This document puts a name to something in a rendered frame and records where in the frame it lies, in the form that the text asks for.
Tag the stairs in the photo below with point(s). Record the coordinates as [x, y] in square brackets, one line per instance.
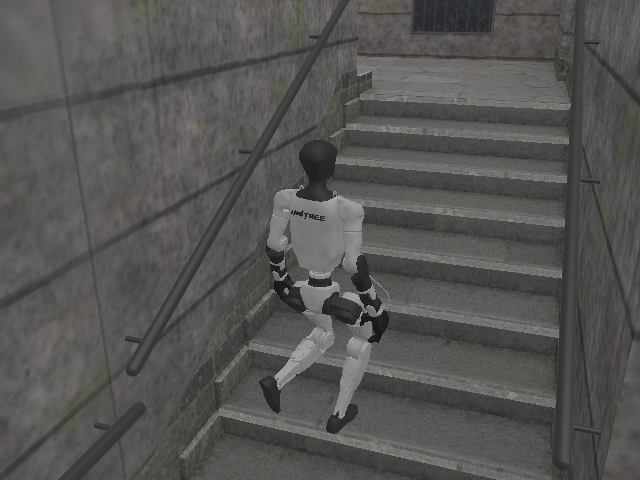
[485, 429]

